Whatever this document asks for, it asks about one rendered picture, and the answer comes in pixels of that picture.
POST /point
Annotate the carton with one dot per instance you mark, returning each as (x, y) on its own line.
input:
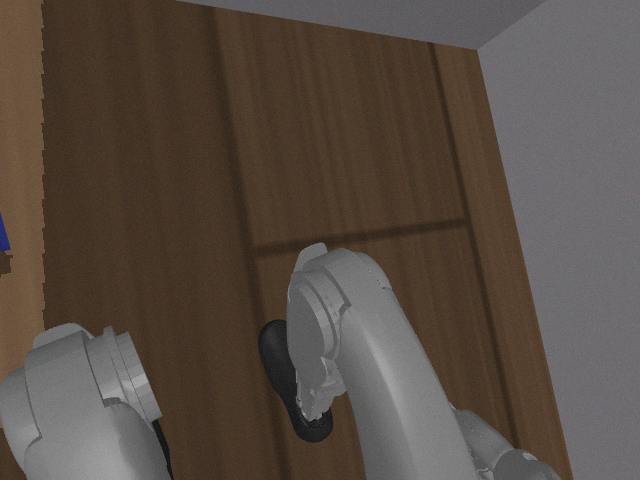
(4, 243)

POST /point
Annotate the left robot foot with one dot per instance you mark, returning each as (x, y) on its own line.
(164, 445)

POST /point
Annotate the right robot hand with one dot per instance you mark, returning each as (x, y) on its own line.
(485, 444)

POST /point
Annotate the right robot foot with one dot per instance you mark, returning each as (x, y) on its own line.
(273, 349)

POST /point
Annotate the right robot arm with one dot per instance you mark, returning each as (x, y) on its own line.
(519, 464)

